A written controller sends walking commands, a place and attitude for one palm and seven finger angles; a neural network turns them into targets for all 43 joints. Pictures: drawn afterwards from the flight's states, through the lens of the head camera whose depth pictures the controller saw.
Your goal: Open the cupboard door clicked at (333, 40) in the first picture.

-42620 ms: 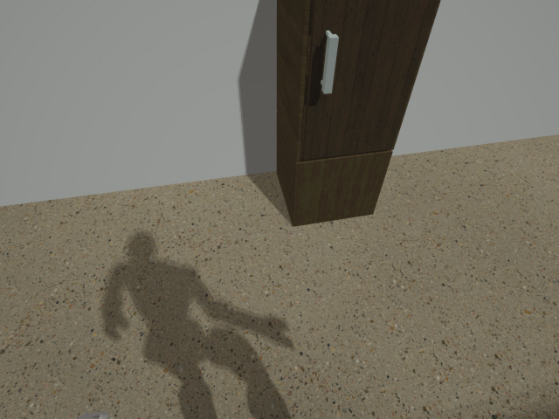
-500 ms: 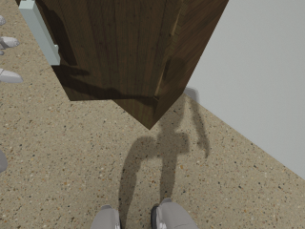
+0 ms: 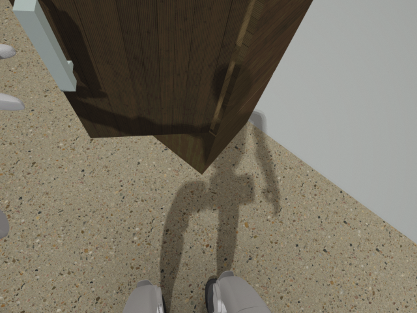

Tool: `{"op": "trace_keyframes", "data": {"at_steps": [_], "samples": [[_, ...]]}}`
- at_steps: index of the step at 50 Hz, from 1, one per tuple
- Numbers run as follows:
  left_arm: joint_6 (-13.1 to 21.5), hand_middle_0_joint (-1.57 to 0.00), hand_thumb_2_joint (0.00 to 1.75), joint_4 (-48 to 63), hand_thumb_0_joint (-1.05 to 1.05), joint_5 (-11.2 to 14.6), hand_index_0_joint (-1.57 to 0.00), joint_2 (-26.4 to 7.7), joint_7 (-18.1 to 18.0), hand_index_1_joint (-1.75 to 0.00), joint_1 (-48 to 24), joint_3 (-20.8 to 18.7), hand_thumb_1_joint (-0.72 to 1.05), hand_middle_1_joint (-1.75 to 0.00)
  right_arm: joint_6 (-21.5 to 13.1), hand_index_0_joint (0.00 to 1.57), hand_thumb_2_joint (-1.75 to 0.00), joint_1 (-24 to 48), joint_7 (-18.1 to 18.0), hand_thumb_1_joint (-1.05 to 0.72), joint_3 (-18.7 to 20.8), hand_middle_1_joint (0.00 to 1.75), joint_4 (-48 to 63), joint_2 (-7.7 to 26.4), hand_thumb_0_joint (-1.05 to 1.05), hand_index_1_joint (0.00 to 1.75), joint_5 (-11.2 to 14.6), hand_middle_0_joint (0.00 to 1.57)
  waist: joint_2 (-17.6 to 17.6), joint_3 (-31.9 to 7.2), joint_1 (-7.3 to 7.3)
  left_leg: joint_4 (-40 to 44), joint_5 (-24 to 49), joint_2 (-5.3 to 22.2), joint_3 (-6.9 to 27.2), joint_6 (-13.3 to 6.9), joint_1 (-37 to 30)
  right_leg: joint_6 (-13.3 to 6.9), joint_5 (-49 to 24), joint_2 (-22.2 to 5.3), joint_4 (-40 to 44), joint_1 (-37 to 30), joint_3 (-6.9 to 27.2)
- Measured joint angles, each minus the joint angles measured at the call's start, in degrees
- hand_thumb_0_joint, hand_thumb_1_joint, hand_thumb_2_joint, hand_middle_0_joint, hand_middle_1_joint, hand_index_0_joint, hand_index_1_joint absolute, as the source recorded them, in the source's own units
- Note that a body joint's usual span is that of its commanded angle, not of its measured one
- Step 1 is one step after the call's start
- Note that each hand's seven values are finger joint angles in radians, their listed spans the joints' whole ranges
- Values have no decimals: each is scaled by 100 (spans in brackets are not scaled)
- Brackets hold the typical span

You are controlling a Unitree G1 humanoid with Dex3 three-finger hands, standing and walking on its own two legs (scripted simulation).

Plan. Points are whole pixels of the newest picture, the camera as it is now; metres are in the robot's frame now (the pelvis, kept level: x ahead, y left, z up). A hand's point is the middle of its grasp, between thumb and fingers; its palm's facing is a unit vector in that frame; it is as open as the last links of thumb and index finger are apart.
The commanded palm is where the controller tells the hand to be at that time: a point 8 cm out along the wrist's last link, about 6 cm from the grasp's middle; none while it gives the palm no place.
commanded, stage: move the hooked fingers beside the handle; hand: left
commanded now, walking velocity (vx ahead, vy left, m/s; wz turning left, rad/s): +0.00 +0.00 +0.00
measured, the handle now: (52, 42) +0.57 +0.22 +0.09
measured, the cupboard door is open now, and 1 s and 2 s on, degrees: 46 46 46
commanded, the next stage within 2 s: slide the fingers in behind the handle in 0.72 s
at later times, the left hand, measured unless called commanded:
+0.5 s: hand out of the picture +0.49 +0.28 +0.11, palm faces +0.05 -1.00 -0.01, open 14.0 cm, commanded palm +0.48 +0.33 +0.09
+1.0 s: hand (2, 69) +0.51 +0.28 +0.09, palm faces +0.02 -1.00 +0.00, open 14.0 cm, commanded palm +0.50 +0.31 +0.09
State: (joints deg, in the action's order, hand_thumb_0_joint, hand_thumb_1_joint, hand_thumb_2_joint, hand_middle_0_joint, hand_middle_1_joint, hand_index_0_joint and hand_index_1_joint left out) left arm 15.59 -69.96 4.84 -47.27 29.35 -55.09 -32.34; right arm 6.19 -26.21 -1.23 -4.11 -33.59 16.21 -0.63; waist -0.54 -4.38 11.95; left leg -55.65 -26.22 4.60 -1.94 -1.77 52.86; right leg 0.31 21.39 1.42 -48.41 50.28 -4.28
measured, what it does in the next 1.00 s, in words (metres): stands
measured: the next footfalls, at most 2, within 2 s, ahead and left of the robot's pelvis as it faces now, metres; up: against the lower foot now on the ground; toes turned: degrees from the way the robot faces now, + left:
none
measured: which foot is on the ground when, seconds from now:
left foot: down 0.00-1.00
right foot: down 0.00-1.00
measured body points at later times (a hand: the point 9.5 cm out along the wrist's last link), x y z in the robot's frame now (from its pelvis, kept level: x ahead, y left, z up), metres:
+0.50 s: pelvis -0.01 -0.01 +0.00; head +0.13 +0.02 +0.42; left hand +0.49 +0.34 +0.11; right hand +0.00 -0.28 -0.10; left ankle -0.01 +0.09 -0.68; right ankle +0.01 -0.13 -0.68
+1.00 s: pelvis -0.01 +0.00 -0.01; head +0.15 +0.04 +0.41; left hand +0.50 +0.33 +0.10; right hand -0.05 -0.27 -0.10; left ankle -0.01 +0.09 -0.68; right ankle +0.01 -0.13 -0.68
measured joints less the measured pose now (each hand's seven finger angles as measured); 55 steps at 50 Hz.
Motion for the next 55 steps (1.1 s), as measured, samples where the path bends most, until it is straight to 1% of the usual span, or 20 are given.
{"op": "trace_keyframes", "data": {"at_steps": [4, 6, 9, 15, 18, 21, 25, 33, 38, 42, 45, 50, 55], "samples": [[29, -30, 30, 202, -1, 102, -30, 239, -49, -120, 180, 102, -50, -120, 28, 20, -90, 66, 33, -91, 43, 30, -10, -17, 1, 30, 4, 20, -9, -63, -76, 64, -7, -10, 17, 8, -139, -1, 11, -3, 71, -151, -15], [20, -30, 30, 149, -1, 131, -30, 307, -69, -120, 196, 153, -50, -120, 35, 20, -90, 118, 33, -91, 40, 30, 5, -15, 1, 30, 15, 20, -4, -76, -97, 86, -9, -17, 24, 7, -210, -3, 20, -8, 85, -221, -22], [-1, -30, 30, 54, -1, 86, -30, 353, -141, -120, 194, 240, -50, -120, 26, 20, -90, 200, 21, -91, 36, 30, 52, 1, 1, 30, 24, 20, -13, -85, -104, 88, -9, -30, 44, 13, -256, -10, 38, -20, 72, -271, -42], [151, -30, 30, -58, -1, 82, -30, 400, -229, -120, 122, 277, -50, -120, -20, 20, -90, 355, -15, -91, 28, 30, 70, 24, 1, 30, 35, 20, -5, -53, -129, 44, -3, -35, 62, 35, -269, -36, 64, -27, -18, -268, -57], [162, -30, 30, -206, -1, 60, -30, 325, -212, -120, 5, 305, -50, -120, -43, 20, -90, 402, -45, -91, 5, 30, 65, 41, 1, 30, 52, 20, -4, -29, -110, 3, 6, -33, 82, 47, -221, -52, 70, -26, -73, -220, -75], [151, -30, 30, -262, -1, 16, -30, 218, -184, -120, -58, 244, -50, -120, -68, 20, -90, 417, -77, -91, -10, 30, 68, 55, 1, 30, 56, 20, -2, -1, -77, -33, 20, -22, 89, 59, -155, -69, 63, -17, -119, -148, -80], [170, -30, 30, -322, -1, 40, -30, 93, -114, -120, -100, 177, -50, -120, -86, 20, -90, 364, -95, -91, -17, 30, 47, 75, 1, 30, 68, 20, -3, 22, -62, -66, 32, 3, 88, 72, -93, -86, 47, 5, -155, -78, -76], [82, -30, 30, -567, -1, -40, -30, -291, 23, -120, -394, 153, -50, -120, -123, 20, -90, 241, -163, -91, -75, 30, -15, 119, 1, 30, 96, 20, 2, 78, 41, -201, 50, 33, 141, 81, 179, -106, 17, 32, -246, 164, -122], [72, -30, 30, -523, -1, -9, -30, -348, 70, -120, -499, 188, -50, -120, -120, 20, -90, 163, -155, -91, -70, 30, -83, 119, 1, 30, 81, 20, 4, 83, 69, -250, 52, 33, 144, 71, 302, -96, 2, 33, -276, 277, -121], [4, -30, 30, -524, -1, -47, -30, -349, 63, -120, -515, 138, -50, -120, -108, 20, -90, 121, -142, -91, -86, 30, -82, 113, 1, 30, 67, 20, -3, 72, 105, -257, 51, 33, 128, 52, 347, -79, -14, 33, -266, 320, -104], [-11, -30, 30, -434, -1, -61, -30, -297, -13, -120, -466, 181, -50, -120, -113, 20, -90, 93, -120, -91, -78, 30, -67, 87, 1, 30, 49, 20, -6, 73, 115, -249, 47, 27, 110, 38, 348, -62, -20, 27, -250, 323, -86], [41, -30, 30, -266, -1, -16, -30, -77, -110, -120, -377, 225, -50, -120, -103, 20, -90, 71, -71, -91, -70, 30, -79, 34, 1, 30, 25, 20, -6, 45, 94, -212, 34, 10, 88, 17, 292, -37, -17, 14, -205, 267, -63], [7, -30, 30, -225, -1, -20, -30, 127, -264, -120, -327, 296, -50, -120, -102, 20, -90, 94, -37, -91, -67, 30, -68, -3, 1, 30, 7, 20, -17, 16, 88, -170, 12, -12, 73, -3, 210, -13, 2, -5, -163, 185, -48]]}}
